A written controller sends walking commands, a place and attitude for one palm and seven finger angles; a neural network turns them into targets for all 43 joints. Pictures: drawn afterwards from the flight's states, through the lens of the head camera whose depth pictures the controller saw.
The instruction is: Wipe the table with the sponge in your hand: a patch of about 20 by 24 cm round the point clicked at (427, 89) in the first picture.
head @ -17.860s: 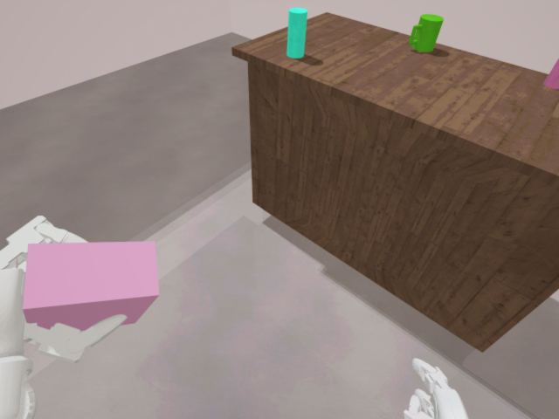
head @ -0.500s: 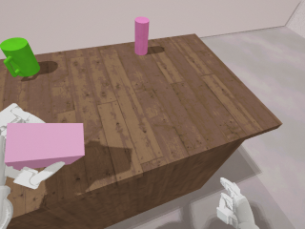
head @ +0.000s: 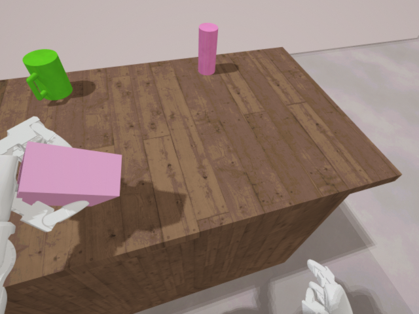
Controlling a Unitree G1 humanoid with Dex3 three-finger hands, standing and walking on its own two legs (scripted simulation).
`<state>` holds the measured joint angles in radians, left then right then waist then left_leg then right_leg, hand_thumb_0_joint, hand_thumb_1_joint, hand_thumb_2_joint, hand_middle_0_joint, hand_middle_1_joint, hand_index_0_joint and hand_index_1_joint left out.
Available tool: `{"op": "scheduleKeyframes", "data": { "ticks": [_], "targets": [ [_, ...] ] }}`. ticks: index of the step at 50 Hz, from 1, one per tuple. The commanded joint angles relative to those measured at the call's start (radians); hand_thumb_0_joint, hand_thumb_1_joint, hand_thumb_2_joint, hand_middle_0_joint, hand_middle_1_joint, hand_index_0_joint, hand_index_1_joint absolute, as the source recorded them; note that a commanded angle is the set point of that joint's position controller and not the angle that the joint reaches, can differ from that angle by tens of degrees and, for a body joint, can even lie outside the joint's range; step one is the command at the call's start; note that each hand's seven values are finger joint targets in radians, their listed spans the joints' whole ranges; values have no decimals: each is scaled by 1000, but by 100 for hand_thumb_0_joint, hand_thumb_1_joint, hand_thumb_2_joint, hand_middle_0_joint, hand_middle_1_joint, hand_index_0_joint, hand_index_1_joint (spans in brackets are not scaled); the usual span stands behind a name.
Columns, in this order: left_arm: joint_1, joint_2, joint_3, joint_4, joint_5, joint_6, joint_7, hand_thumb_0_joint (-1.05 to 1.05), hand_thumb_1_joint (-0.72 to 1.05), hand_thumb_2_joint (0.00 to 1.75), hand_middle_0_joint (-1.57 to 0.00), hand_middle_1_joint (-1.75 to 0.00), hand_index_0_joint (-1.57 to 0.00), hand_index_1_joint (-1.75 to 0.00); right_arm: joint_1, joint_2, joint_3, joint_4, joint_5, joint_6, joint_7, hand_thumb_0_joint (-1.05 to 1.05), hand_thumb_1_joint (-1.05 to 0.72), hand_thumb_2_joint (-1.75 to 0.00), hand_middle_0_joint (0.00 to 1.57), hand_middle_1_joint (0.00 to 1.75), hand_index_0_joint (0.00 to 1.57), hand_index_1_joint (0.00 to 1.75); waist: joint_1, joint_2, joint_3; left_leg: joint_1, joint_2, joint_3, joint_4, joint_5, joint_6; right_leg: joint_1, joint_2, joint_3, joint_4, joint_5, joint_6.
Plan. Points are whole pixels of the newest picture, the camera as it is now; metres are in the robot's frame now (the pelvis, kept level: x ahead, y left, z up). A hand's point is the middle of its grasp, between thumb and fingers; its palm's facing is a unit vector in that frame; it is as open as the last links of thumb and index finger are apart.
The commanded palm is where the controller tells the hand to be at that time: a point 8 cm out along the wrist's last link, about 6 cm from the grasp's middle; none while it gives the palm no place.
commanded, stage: turn the palm down, sponge in hand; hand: left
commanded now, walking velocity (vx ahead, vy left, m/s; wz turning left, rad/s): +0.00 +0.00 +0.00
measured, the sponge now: (79, 181) +0.25 +0.24 +0.15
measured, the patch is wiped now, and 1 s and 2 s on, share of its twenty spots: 0.00 0.00 0.00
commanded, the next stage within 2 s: none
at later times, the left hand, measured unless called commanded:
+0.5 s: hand (48, 188) +0.22 +0.25 +0.18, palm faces +0.36 -0.58 -0.73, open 10.0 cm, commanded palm +0.17 +0.27 +0.22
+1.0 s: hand (55, 182) +0.22 +0.23 +0.20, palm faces +0.27 -0.36 -0.89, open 10.0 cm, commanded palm +0.18 +0.25 +0.26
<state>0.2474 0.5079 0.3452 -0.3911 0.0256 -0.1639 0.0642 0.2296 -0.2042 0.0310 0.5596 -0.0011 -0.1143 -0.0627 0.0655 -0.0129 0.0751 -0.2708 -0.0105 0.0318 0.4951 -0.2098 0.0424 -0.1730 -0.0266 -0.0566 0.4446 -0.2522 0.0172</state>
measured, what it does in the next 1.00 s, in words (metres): stands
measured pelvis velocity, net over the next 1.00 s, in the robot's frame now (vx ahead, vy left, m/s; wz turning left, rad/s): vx -0.01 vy -0.05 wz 0.00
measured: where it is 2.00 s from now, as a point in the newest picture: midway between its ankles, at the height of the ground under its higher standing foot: outside the picture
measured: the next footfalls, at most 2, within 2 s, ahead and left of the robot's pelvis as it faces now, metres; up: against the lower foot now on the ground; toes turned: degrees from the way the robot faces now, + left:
none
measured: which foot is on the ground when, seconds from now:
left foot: down 0.00-1.00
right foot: down 0.00-1.00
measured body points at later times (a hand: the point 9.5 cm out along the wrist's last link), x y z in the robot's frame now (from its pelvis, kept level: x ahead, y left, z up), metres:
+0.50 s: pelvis -0.03 -0.05 -0.01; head -0.03 -0.08 +0.44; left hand +0.20 +0.28 +0.22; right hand +0.21 -0.25 -0.09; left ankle +0.03 +0.09 -0.74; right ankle -0.01 -0.14 -0.74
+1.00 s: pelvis -0.01 -0.05 -0.01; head -0.02 -0.09 +0.43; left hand +0.20 +0.25 +0.25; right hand +0.22 -0.27 -0.09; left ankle +0.03 +0.09 -0.74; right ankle -0.01 -0.14 -0.74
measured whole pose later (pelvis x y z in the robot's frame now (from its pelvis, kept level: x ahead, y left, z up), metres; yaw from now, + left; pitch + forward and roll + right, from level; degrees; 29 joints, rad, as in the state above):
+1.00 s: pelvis -0.01 -0.05 -0.01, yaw +0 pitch -3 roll +0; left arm 0.19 0.70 0.29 -0.44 0.32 0.26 -0.09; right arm 0.13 -0.29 0.02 0.60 0.05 -0.06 -0.13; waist 0.11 0.11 0.00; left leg -0.30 0.03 0.01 0.61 -0.26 -0.02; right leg -0.24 0.00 -0.07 0.63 -0.35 -0.04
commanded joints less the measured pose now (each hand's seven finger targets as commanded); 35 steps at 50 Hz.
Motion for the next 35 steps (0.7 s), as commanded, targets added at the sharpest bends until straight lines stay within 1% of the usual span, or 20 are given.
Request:
{"op": "scheduleKeyframes", "data": {
  "ticks": [1,2,3,4,5,6,7,8,9,10,12,13,17,21,25,27,30,32,33,35],
  "targets": [
    [-170,162,199,-89,-92,148,-71,0,10,130,-120,-160,-120,-160,-149,-188,-74,-111,-9,-62,39,0,-90,-90,20,30,20,30,34,170,-404,344,61,-67,-21,530,-90,-57,57,-39,43,203,-55],
    [-39,37,98,-45,-112,217,-98,0,10,130,-120,-160,-120,-160,-213,-172,-49,-124,15,-55,54,0,-90,-90,20,30,20,30,35,168,-347,305,58,-60,-25,450,-89,-80,60,-41,48,166,-49],
    [-97,50,60,-169,-88,230,-110,0,10,130,-120,-160,-120,-160,-228,-178,-40,-128,10,-53,62,0,-90,-90,20,30,20,30,35,153,-287,242,56,-48,-30,349,-74,-79,45,-54,39,204,-52],
    [-72,101,69,-168,-45,245,-110,0,10,130,-120,-160,-120,-160,-232,-180,-41,-128,14,-46,67,0,-90,-90,20,30,20,30,19,137,-240,189,53,-53,-39,259,-58,-98,46,-58,42,185,-49],
    [-58,102,44,-224,-9,247,-107,0,10,130,-120,-160,-120,-160,-250,-173,-32,-150,6,-40,68,0,-90,-90,20,30,20,30,13,106,-213,148,46,-56,-48,163,-50,-106,46,-60,52,151,-47],
    [-46,167,94,-211,24,242,-96,0,10,130,-120,-160,-120,-160,-251,-177,-34,-148,10,-30,65,0,-90,-90,20,30,20,30,1,96,-176,104,46,-63,-57,66,-41,-132,50,-57,50,102,-45],
    [-101,222,135,-291,33,236,-78,0,10,130,-120,-160,-120,-160,-284,-181,-32,-168,24,-19,58,0,-90,-90,20,30,20,30,2,117,-227,101,37,-59,-65,-31,-37,-128,53,-40,62,50,-44],
    [-164,230,140,-366,41,204,-59,0,10,130,-120,-160,-120,-160,-288,-154,-23,-186,0,-26,48,0,-90,-90,20,30,20,30,5,105,-226,93,27,-63,-60,-43,-38,-122,49,-43,58,34,-48],
    [-113,252,195,-247,34,193,-38,0,10,130,-120,-160,-120,-160,-271,-155,-27,-155,3,-26,35,0,-90,-90,20,30,20,30,-3,68,-184,71,32,-69,-59,-90,-38,-153,56,-48,58,-7,-41],
    [-163,249,198,-283,24,166,-24,0,10,130,-120,-160,-120,-160,-272,-150,-24,-151,-1,-27,25,0,-90,-90,20,30,20,30,-5,53,-199,73,27,-72,-57,-116,-38,-155,53,-45,56,-30,-34],
    [-283,346,267,-237,38,154,17,0,10,130,-120,-160,-120,-160,-275,-158,-28,-130,9,-24,5,0,-90,-90,20,30,20,30,-5,117,-200,67,20,-64,-51,-190,-35,-184,54,-21,47,-87,-34],
    [-317,290,211,-245,48,149,30,0,10,130,-120,-160,-120,-160,-268,-138,-25,-130,1,-28,1,0,-90,-90,20,30,20,30,-2,148,-216,73,16,-60,-47,-162,-40,-162,47,-23,42,-75,-39],
    [-380,320,158,-65,103,237,23,0,10,130,-120,-160,-120,-160,-276,-155,-19,-96,19,-9,-26,0,-90,-90,20,30,20,30,-21,155,-177,59,0,-39,-33,-212,-31,-180,36,9,8,-127,-32],
    [-411,325,52,-42,144,313,-84,0,10,130,-120,-160,-120,-160,-295,-161,-10,-114,26,0,-53,0,-90,-90,20,30,20,30,-17,97,-174,66,-7,-19,0,-146,-20,-164,15,47,-31,-157,-24],
    [-365,384,103,-103,158,282,-147,0,10,130,-120,-160,-120,-160,-289,-152,-14,-137,31,-14,-56,0,-90,-90,20,30,20,30,7,49,-227,78,4,-23,45,-37,-19,-126,3,73,-28,-97,-25],
    [-312,458,201,-109,148,256,-141,0,10,130,-120,-160,-120,-160,-290,-149,-15,-139,35,-25,-55,0,-90,-90,20,30,20,30,31,56,-225,68,4,-20,70,5,-26,-100,-4,102,-26,-61,-26],
    [-246,460,250,-133,133,234,-113,0,10,130,-120,-160,-120,-160,-247,-148,-28,-134,24,-22,-52,0,-90,-90,20,30,20,30,40,46,-257,45,12,-23,95,67,-31,-58,-25,105,1,62,-17],
    [-219,486,282,-115,144,257,-82,0,10,130,-120,-160,-120,-160,-262,-151,-30,-134,33,-19,-49,0,-90,-90,20,30,20,30,54,91,-233,34,11,-13,106,82,-35,-59,-32,122,2,93,-19],
    [-213,446,240,-114,146,273,-71,0,10,130,-120,-160,-120,-160,-238,-153,-35,-136,32,-11,-48,0,-90,-90,20,30,20,30,44,87,-239,20,16,-14,111,91,-37,-48,-42,121,12,136,-15],
    [-175,459,240,-110,161,306,-67,0,10,130,-120,-160,-120,-160,-224,-169,-42,-134,34,2,-51,0,-90,-90,20,30,20,30,40,29,-238,10,21,-16,115,112,-34,-42,-51,126,29,212,1]
  ]
}}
